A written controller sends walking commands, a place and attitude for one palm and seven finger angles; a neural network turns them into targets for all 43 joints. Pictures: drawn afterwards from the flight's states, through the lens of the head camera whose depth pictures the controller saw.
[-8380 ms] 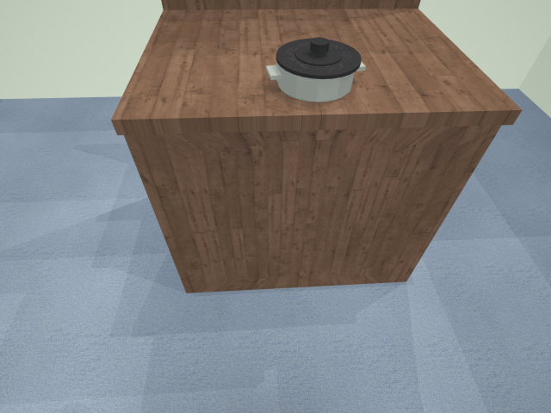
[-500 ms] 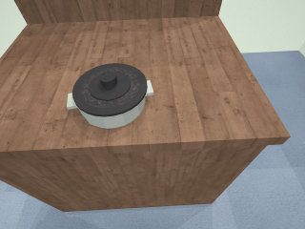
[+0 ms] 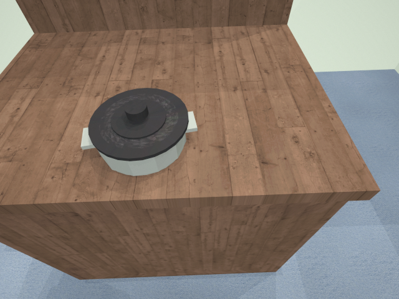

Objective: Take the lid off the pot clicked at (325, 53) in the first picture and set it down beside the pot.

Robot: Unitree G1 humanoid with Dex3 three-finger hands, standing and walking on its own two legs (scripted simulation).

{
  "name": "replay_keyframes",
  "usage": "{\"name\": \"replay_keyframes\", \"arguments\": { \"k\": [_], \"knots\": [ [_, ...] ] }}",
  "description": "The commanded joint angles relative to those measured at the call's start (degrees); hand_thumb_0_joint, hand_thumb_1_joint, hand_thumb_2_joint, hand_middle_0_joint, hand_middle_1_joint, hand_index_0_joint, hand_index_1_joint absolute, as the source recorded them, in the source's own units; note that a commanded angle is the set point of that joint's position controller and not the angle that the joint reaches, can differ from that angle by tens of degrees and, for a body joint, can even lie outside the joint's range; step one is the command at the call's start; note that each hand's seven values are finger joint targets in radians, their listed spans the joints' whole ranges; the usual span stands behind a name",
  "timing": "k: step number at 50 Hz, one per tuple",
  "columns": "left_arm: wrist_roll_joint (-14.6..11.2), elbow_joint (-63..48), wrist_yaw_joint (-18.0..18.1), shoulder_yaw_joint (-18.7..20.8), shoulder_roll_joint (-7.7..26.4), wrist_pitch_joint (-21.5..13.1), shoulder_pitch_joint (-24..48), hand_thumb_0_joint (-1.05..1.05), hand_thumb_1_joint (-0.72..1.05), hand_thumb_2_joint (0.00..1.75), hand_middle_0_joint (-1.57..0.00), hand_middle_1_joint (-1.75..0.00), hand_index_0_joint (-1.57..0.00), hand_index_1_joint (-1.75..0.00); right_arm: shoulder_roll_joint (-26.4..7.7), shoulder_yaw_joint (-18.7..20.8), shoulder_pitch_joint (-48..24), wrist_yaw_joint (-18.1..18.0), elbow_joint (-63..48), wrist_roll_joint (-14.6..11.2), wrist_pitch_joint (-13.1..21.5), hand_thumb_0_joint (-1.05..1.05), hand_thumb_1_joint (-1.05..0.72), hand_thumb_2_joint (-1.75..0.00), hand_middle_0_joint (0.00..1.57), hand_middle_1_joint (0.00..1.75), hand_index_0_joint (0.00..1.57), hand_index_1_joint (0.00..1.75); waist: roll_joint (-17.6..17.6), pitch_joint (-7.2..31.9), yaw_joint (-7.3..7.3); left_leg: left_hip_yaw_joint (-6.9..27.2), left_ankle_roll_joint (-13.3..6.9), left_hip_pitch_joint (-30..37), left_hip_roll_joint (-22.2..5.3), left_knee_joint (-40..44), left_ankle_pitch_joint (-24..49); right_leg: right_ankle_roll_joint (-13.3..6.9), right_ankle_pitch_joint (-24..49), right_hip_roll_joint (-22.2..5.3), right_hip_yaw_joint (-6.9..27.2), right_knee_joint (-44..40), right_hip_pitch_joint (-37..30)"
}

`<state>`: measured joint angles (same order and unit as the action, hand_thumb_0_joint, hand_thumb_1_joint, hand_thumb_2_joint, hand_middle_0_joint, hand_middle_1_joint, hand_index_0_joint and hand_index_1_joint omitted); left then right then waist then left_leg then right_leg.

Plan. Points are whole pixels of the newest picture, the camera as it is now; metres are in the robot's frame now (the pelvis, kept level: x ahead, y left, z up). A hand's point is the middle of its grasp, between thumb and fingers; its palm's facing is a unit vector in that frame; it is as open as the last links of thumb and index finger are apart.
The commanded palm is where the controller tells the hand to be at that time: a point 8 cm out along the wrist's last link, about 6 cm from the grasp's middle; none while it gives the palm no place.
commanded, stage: look again from close up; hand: left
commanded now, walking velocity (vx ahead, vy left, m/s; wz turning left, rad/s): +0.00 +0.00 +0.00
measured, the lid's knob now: (136, 110) +0.43 +0.15 +0.15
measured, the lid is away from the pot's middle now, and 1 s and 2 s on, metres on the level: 0.00 0.00 0.00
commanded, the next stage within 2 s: shuffle to correct the standing spot in 0.68 s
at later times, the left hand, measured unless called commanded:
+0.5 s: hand out of the picture -0.01 +0.15 -0.17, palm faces +0.03 -0.98 -0.19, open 7.4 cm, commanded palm none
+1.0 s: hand out of the picture -0.02 +0.16 -0.18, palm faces +0.05 -0.97 -0.22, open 7.4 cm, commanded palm none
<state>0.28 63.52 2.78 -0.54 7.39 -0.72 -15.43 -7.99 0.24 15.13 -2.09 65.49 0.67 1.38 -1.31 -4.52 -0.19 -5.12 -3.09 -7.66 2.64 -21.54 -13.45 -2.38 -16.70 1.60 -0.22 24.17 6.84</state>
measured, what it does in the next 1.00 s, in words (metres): stands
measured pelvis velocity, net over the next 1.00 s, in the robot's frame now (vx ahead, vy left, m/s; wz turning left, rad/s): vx -0.02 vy -0.01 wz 0.02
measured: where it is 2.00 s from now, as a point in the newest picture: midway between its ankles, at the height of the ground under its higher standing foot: outside the picture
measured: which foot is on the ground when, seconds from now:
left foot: down 0.00-1.00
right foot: down 0.00-1.00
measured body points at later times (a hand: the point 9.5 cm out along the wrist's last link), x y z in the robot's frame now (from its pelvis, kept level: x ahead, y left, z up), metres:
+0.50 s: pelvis +0.00 -0.01 +0.00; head +0.03 -0.02 +0.45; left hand -0.01 +0.20 -0.16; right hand -0.01 -0.22 -0.17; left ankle -0.02 +0.08 -0.74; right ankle -0.04 -0.09 -0.74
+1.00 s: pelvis -0.02 -0.01 +0.00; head +0.02 -0.02 +0.44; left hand -0.02 +0.21 -0.16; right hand -0.02 -0.22 -0.17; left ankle -0.02 +0.08 -0.74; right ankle -0.04 -0.09 -0.74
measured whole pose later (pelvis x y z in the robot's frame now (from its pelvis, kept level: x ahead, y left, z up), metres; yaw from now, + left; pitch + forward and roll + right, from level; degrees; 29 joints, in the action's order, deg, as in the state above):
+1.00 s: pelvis -0.02 -0.01 +0.00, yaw +1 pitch +0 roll +1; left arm 0.5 60.7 3.1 0.5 7.7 0.1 -15.7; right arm -6.9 1.1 15.5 -2.2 63.4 0.3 0.2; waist -0.2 -5.4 -0.2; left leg -4.2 -2.3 -11.7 1.9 -25.4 -13.5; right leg -3.3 -17.0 2.1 -1.4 27.8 10.5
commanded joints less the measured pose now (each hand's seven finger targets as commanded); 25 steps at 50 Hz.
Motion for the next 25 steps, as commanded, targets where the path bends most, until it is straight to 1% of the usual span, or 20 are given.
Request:
{"name": "replay_keyframes", "arguments": {
  "k": [1,2,5,6,8,10,11,12,15,16,17,19,20,21,23,24,25],
  "knots": [
    [0.1,-1.1,0.4,1.0,6.2,-1.0,-5.3,0.00,0.90,0.90,-0.20,-0.30,-0.20,-0.30,-4.3,0.7,5.4,-0.3,-0.6,-0.2,0.3,0.00,-0.90,-0.90,0.20,0.30,0.20,0.30,2.7,1.2,0.16,8.2,0.2,3.8,-9.7,1.9,15.5,-0.8,16.8,-8.2,7.0,-4.1,3.4],
    [0.2,-1.0,0.5,1.0,5.8,-1.0,-5.5,0.00,0.90,0.90,-0.20,-0.30,-0.20,-0.30,-4.6,0.6,5.4,-0.3,-0.5,-0.2,0.3,0.00,-0.90,-0.90,0.20,0.30,0.20,0.30,1.7,1.1,0.08,8.1,0.2,3.7,-9.5,1.9,15.3,-0.9,16.9,-8.4,7.4,-4.1,3.4],
    [0.1,-0.7,0.5,1.0,5.9,-1.2,-5.7,0.00,0.90,0.90,-0.20,-0.30,-0.20,-0.30,-4.3,0.6,5.6,-0.4,-0.2,-0.2,0.3,0.00,-0.90,-0.90,0.20,0.30,0.20,0.30,0.4,1.4,-0.04,7.9,0.4,4.3,-9.6,1.9,15.7,-0.9,17.6,-8.5,7.6,-4.2,3.3],
    [0.1,-0.8,0.5,1.0,6.2,-1.2,-5.9,0.00,0.90,0.90,-0.20,-0.30,-0.20,-0.30,-4.0,0.6,5.5,-0.3,-0.3,-0.2,0.3,0.00,-0.90,-0.90,0.20,0.30,0.20,0.30,1.9,1.1,0.17,8.0,0.3,3.8,-9.6,1.8,15.0,-0.8,17.4,-8.3,7.2,-4.5,3.1],
    [0.2,-0.7,0.5,1.0,5.8,-1.2,-5.8,0.00,0.90,0.90,-0.20,-0.30,-0.20,-0.30,-4.1,0.5,5.7,-0.3,-0.1,-0.2,0.3,0.00,-0.90,-0.90,0.20,0.30,0.20,0.30,0.9,0.5,0.02,7.8,0.4,3.4,-9.6,2.1,14.2,-0.9,17.1,-8.5,7.6,-4.6,3.3],
    [0.2,-0.6,0.5,0.9,5.7,-1.2,-6.1,0.00,0.90,0.90,-0.20,-0.30,-0.20,-0.30,-4.0,0.5,5.8,-0.3,0.1,-0.2,0.3,0.00,-0.90,-0.90,0.20,0.30,0.20,0.30,1.1,0.3,0.04,7.8,0.5,3.4,-9.5,2.2,13.8,-0.8,16.9,-8.5,7.6,-4.8,3.3],
    [0.1,-0.6,0.4,0.9,6.0,-1.3,-6.4,0.00,0.90,0.90,-0.20,-0.30,-0.20,-0.30,-3.8,0.5,5.8,-0.3,0.0,-0.3,0.3,0.00,-0.90,-0.90,0.20,0.30,0.20,0.30,3.2,0.8,0.19,7.9,0.3,3.2,-9.6,2.0,13.2,-0.7,17.2,-8.3,7.4,-5.1,2.8],
    [0.1,-0.5,0.5,0.9,5.5,-1.3,-6.3,0.00,0.90,0.90,-0.20,-0.30,-0.20,-0.30,-4.2,0.5,5.7,-0.3,-0.1,-0.2,0.3,0.00,-0.90,-0.90,0.20,0.30,0.20,0.30,2.1,-0.1,0.07,7.8,0.4,2.8,-9.5,2.2,12.6,-0.7,16.8,-8.5,7.6,-5.1,3.3],
    [0.2,-0.4,0.5,1.0,5.6,-1.4,-6.6,0.00,0.90,0.90,-0.20,-0.30,-0.20,-0.30,-3.7,0.5,6.0,-0.3,0.2,-0.2,0.4,0.00,-0.90,-0.90,0.20,0.30,0.20,0.30,0.5,0.6,0.01,7.6,0.5,3.5,-9.5,2.0,14.0,-0.7,18.3,-8.6,7.9,-5.1,2.9],
    [0.1,-0.5,0.5,1.0,6.0,-1.5,-6.8,0.00,0.90,0.90,-0.20,-0.30,-0.20,-0.30,-3.6,0.5,6.1,-0.3,0.1,-0.3,0.4,0.00,-0.90,-0.90,0.20,0.30,0.20,0.30,2.8,1.2,0.17,7.7,0.5,3.1,-9.6,1.7,13.5,-0.5,18.9,-8.5,7.6,-5.2,2.1],
    [0.1,-0.4,0.5,0.9,5.5,-1.4,-6.8,0.00,0.90,0.90,-0.20,-0.30,-0.20,-0.30,-4.0,0.5,5.9,-0.4,0.1,-0.3,0.3,0.00,-0.90,-0.90,0.20,0.30,0.20,0.30,2.2,0.4,0.04,7.5,0.6,2.7,-9.5,1.9,12.6,-0.5,18.4,-8.6,7.8,-5.3,2.7],
    [0.1,-0.3,0.5,0.9,5.5,-1.4,-6.9,0.00,0.90,0.90,-0.20,-0.30,-0.20,-0.30,-3.8,0.4,6.1,-0.4,0.3,-0.2,0.4,0.00,-0.90,-0.90,0.20,0.30,0.20,0.30,0.6,0.7,0.02,7.6,0.6,3.4,-9.5,1.9,13.9,-0.7,18.7,-8.6,7.9,-5.2,2.8],
    [0.2,-0.3,0.5,0.9,5.6,-1.5,-7.0,0.00,0.90,0.90,-0.20,-0.30,-0.20,-0.30,-3.6,0.4,6.3,-0.4,0.5,-0.3,0.4,0.00,-0.90,-0.90,0.20,0.30,0.20,0.30,0.8,0.6,-0.01,7.5,0.6,3.3,-9.5,1.8,14.0,-0.6,19.0,-8.6,7.9,-5.3,2.6],
    [0.0,-0.4,0.5,0.9,5.8,-1.5,-7.1,0.00,0.90,0.90,-0.20,-0.30,-0.20,-0.30,-3.6,0.4,6.4,-0.4,0.2,-0.3,0.4,0.00,-0.90,-0.90,0.20,0.30,0.20,0.30,2.9,1.0,0.18,7.5,0.6,2.9,-9.7,1.7,13.3,-0.4,19.2,-8.5,7.6,-5.4,2.0],
    [0.1,-0.3,0.6,0.9,5.5,-1.5,-7.1,0.00,0.90,0.90,-0.20,-0.30,-0.20,-0.30,-3.7,0.4,6.5,-0.4,0.4,-0.3,0.4,0.00,-0.90,-0.90,0.20,0.30,0.20,0.30,1.1,0.3,0.00,7.4,0.7,2.6,-9.5,1.9,13.2,-0.5,19.3,-8.7,7.9,-5.4,2.4],
    [0.1,-0.3,0.5,0.9,5.5,-1.5,-7.4,0.00,0.90,0.90,-0.20,-0.30,-0.20,-0.30,-3.6,0.3,6.5,-0.4,0.5,-0.3,0.4,0.00,-0.90,-0.90,0.20,0.30,0.20,0.30,0.6,0.7,0.05,7.3,0.7,3.1,-9.6,1.9,13.4,-0.5,19.0,-8.7,7.9,-5.4,2.4],
    [0.1,-0.2,0.5,0.9,5.5,-1.6,-7.3,0.00,0.90,0.90,-0.20,-0.30,-0.20,-0.30,-3.5,0.3,6.7,-0.4,0.6,-0.3,0.4,0.00,-0.90,-0.90,0.20,0.30,0.20,0.30,0.9,0.7,0.01,7.5,0.7,3.1,-9.5,1.9,13.5,-0.5,18.9,-8.6,7.8,-5.4,2.3]
  ]
}}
